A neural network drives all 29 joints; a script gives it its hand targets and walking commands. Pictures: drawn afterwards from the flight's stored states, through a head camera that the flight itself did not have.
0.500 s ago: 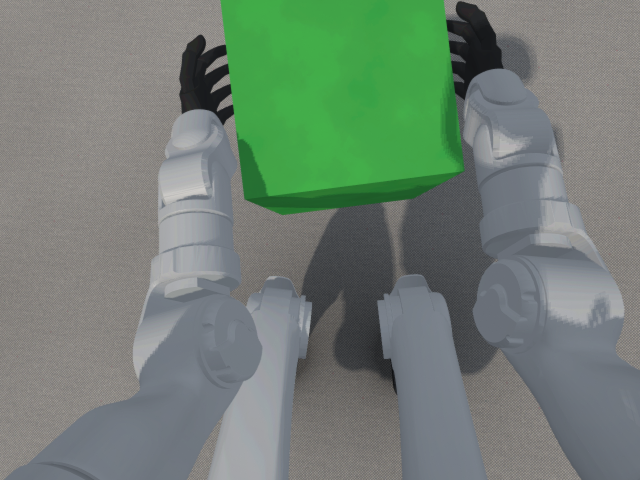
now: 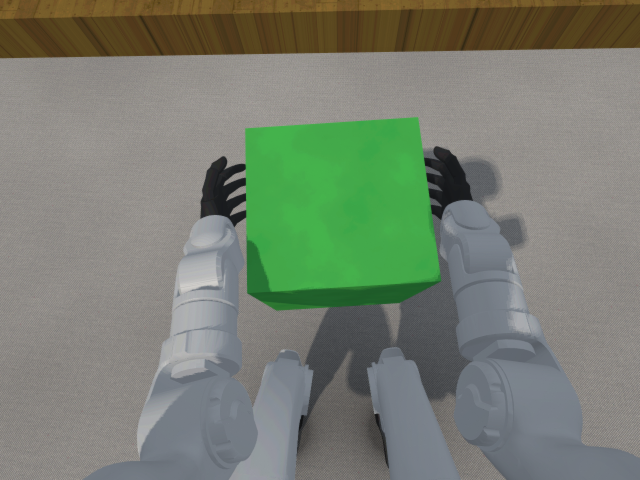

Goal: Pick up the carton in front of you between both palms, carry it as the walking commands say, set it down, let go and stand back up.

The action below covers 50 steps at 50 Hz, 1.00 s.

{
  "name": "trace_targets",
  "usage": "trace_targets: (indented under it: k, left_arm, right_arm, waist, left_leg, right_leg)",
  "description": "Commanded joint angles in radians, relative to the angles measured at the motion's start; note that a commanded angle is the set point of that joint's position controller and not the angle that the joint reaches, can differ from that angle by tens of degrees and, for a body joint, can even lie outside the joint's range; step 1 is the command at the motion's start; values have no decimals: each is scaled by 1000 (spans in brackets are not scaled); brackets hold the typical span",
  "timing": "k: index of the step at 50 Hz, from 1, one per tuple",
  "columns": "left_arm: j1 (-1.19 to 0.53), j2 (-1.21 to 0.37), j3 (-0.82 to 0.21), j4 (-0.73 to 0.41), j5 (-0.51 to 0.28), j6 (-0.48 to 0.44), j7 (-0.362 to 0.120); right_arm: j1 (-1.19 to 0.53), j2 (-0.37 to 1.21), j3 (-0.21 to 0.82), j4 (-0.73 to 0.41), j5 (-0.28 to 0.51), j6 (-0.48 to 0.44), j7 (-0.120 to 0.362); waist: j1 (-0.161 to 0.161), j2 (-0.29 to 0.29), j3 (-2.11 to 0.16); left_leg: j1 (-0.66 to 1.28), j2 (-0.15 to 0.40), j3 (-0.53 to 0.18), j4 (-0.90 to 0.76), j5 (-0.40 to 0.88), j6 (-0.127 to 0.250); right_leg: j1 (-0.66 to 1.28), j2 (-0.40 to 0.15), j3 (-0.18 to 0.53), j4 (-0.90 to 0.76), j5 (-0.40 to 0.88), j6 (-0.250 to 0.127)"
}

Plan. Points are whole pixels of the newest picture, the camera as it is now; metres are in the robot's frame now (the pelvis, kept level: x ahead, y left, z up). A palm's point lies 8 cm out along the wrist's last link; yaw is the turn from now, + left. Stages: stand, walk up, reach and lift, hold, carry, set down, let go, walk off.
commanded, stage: reach and lift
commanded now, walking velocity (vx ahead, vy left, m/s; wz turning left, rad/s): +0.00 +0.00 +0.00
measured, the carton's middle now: (335, 230) +0.43 +0.00 -0.11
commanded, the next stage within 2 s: hold in 1.78 s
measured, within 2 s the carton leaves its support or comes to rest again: neither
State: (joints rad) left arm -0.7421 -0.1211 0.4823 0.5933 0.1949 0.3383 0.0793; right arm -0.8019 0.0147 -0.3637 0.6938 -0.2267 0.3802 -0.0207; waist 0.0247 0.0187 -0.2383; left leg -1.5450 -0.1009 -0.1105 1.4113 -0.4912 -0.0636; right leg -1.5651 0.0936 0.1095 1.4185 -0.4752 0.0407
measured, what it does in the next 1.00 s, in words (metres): rises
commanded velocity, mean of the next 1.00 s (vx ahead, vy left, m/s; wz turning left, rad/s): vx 0.00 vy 0.00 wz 0.00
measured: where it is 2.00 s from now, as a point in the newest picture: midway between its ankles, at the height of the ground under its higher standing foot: (339, 442)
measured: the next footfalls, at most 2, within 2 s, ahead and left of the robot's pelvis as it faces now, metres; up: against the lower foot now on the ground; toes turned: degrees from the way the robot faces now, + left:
none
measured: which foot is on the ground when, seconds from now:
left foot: down 0.00-1.00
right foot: down 0.00-1.00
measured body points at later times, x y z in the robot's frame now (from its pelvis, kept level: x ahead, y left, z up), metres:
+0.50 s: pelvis +0.05 +0.01 +0.13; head +0.11 +0.00 +0.58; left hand +0.39 +0.16 +0.11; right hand +0.39 -0.15 +0.10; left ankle +0.07 +0.14 -0.57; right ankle +0.08 -0.13 -0.57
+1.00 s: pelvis +0.05 +0.01 +0.17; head +0.02 +0.01 +0.62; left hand +0.36 +0.16 +0.19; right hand +0.35 -0.15 +0.18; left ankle +0.07 +0.14 -0.57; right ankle +0.08 -0.13 -0.57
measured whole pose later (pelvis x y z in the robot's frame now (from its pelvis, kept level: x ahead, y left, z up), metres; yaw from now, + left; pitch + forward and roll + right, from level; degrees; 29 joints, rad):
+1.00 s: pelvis +0.05 +0.01 +0.17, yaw +0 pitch -3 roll +0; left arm -0.32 -0.17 0.31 0.42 0.30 0.59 0.00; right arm -0.30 0.16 -0.29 0.41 -0.30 0.63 0.00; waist 0.00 0.00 -0.03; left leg -0.18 -0.05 -0.15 0.47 -0.23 -0.01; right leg -0.19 0.04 0.14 0.46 -0.22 0.02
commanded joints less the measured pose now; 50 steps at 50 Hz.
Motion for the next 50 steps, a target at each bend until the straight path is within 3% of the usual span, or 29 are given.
trace_targets:
  k: [1,21,35,39,45,50]
  left_arm:
    - [-567,-1050,-600,102,-137,10,-271]
    - [-153,-1059,-709,32,-113,11,-279]
    - [78,-1051,-810,-126,-156,167,-307]
    - [97,-1023,-785,-152,-145,225,-315]
    - [15,-1004,-697,-110,-108,254,-336]
    - [-84,-1037,-710,-124,-119,246,-345]
  right_arm:
    - [-550,1104,510,-9,159,-50,234]
    - [-165,1121,613,-126,153,-50,235]
    - [43,1101,722,-330,210,110,243]
    - [65,1082,691,-355,195,172,249]
    - [-8,1069,603,-302,159,204,269]
    - [-107,1101,618,-321,169,197,280]
  waist:
    - [-10,-50,-744]
    - [-16,-27,-446]
    - [-24,-14,-176]
    - [-26,-11,-43]
    - [-22,-9,73]
    - [-24,-8,6]
  left_leg:
    - [439,-74,138,-217,216,24]
    - [980,-28,45,-649,412,41]
    - [1361,4,23,-951,555,44]
    - [1387,10,24,-1017,475,46]
    - [1365,14,35,-1046,306,55]
    - [1385,16,39,-1032,297,58]
  right_leg:
    - [603,66,-119,-230,244,-18]
    - [1067,31,-45,-648,415,-33]
    - [1407,1,-34,-953,531,-24]
    - [1437,2,-38,-1017,453,-28]
    - [1419,-4,-47,-1045,282,-35]
    - [1442,-6,-54,-1030,277,-35]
